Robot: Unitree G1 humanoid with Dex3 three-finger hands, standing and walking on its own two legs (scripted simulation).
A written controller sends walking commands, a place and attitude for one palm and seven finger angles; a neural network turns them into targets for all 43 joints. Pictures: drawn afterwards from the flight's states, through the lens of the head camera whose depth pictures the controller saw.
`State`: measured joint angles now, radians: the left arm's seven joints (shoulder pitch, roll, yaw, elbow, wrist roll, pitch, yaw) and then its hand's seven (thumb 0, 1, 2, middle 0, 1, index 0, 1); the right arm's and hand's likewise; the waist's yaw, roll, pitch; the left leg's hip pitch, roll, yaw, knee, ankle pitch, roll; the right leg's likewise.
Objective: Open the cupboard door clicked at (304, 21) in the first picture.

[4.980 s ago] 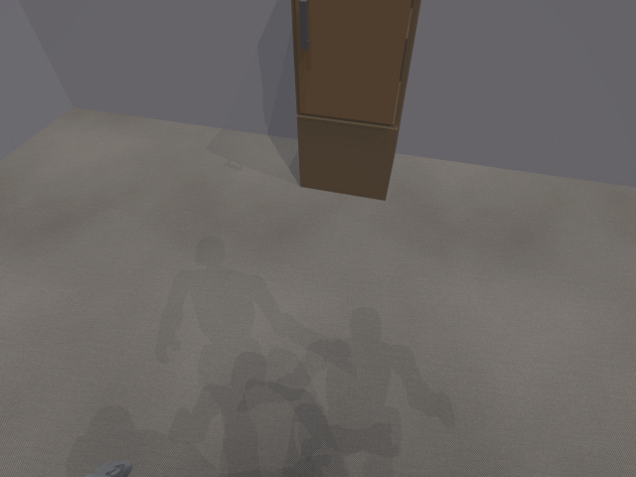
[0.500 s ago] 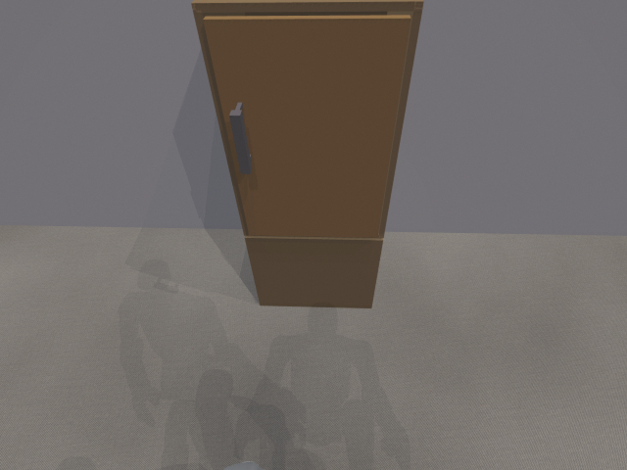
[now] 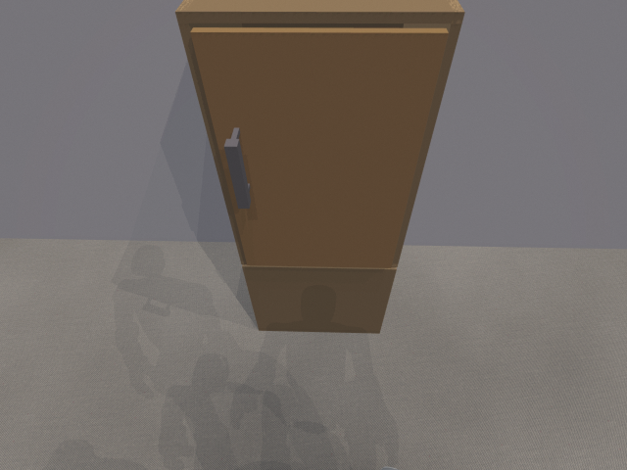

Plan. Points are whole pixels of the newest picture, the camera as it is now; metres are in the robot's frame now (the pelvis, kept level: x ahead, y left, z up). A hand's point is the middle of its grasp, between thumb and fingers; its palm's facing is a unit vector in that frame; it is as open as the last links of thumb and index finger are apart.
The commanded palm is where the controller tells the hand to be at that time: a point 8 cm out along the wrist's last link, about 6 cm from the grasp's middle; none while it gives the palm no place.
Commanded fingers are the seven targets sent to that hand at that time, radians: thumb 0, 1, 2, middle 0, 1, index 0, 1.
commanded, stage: take the last steps up to it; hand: left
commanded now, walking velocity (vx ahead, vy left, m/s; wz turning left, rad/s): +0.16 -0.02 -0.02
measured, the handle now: (240, 169) +0.63 +0.17 +0.01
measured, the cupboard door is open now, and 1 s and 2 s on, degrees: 0 0 0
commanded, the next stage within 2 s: come to a stop and stand still in 0.02 s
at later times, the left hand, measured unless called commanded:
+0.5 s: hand out of the picture +0.13 +0.19 -0.19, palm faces +0.07 -0.98 -0.19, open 7.3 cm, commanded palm none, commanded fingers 0.00 0.90 0.90 -0.20 -0.30 -0.20 -0.30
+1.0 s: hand out of the picture +0.13 +0.16 -0.18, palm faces +0.00 -0.97 -0.24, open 7.4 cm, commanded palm none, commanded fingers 0.00 0.90 0.90 -0.20 -0.30 -0.20 -0.30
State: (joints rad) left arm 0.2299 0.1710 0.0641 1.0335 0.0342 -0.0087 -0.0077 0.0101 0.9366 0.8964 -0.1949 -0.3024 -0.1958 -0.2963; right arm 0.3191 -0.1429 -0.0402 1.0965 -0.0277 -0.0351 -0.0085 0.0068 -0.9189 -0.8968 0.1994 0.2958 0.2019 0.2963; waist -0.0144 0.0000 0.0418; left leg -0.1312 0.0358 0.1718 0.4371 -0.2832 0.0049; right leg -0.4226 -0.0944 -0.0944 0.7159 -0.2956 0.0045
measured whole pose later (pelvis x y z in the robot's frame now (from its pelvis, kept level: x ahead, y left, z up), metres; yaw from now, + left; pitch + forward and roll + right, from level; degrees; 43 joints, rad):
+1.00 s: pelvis +0.06 -0.03 -0.02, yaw +1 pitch -2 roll +0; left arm 0.27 0.16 0.01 0.93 0.03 0.03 0.02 0.00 0.91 0.90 -0.20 -0.30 -0.20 -0.30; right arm 0.32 -0.20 -0.04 0.94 -0.03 0.04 0.00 0.01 -0.91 -0.90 0.20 0.30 0.20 0.30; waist -0.04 0.04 0.00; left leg -0.41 0.04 0.04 0.69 -0.26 0.00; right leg -0.29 -0.04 0.00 0.72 -0.40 0.02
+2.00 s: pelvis +0.09 -0.03 -0.04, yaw +2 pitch +7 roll +0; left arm 0.37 0.16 0.16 0.18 -0.19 -0.43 -0.13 0.01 0.81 0.85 -0.20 -0.37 -0.20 -0.36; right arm 0.20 -0.21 -0.06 0.71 0.01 -0.25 -0.04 0.01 -0.90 -0.90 0.20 0.30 0.20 0.30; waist -0.02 0.00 -0.11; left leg -0.61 0.04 0.01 0.80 -0.31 -0.03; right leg -0.48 -0.04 -0.02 0.84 -0.48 0.02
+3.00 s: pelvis +0.06 -0.01 -0.07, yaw +2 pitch +9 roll -4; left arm 0.19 0.36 0.34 0.16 -0.33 -0.28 -0.41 -0.01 -0.35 0.36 -0.29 -1.11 -0.29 -1.10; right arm 0.26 -0.24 0.03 0.54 0.04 -0.23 -0.08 0.02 -0.90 -0.90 0.20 0.30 0.20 0.30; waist -0.01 0.03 -0.11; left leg -0.82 0.05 -0.03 1.03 -0.37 0.01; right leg -0.64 -0.02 -0.04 0.98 -0.50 0.04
